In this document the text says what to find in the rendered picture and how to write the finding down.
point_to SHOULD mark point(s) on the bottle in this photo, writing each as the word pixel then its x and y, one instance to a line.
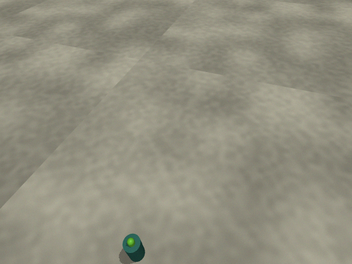
pixel 134 248

